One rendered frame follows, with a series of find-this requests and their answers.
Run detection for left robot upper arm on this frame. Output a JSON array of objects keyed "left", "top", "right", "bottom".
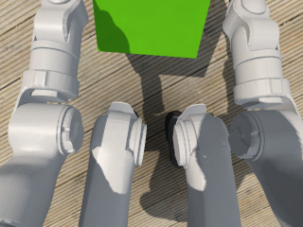
[{"left": 0, "top": 102, "right": 85, "bottom": 227}]

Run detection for robot right forearm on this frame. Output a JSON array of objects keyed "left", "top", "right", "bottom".
[{"left": 223, "top": 0, "right": 303, "bottom": 123}]

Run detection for robot left forearm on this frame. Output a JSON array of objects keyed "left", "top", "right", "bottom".
[{"left": 8, "top": 0, "right": 89, "bottom": 146}]

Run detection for robot thigh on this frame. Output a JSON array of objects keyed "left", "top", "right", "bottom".
[
  {"left": 78, "top": 111, "right": 147, "bottom": 227},
  {"left": 172, "top": 113, "right": 241, "bottom": 227}
]

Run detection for right robot upper arm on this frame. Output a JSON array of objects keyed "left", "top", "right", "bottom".
[{"left": 228, "top": 110, "right": 303, "bottom": 227}]

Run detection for left robot thigh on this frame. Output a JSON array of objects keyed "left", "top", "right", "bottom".
[{"left": 78, "top": 111, "right": 147, "bottom": 227}]

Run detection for carton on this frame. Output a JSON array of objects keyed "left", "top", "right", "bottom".
[{"left": 93, "top": 0, "right": 210, "bottom": 59}]

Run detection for right robot thigh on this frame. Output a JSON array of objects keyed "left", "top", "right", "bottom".
[{"left": 172, "top": 113, "right": 241, "bottom": 227}]

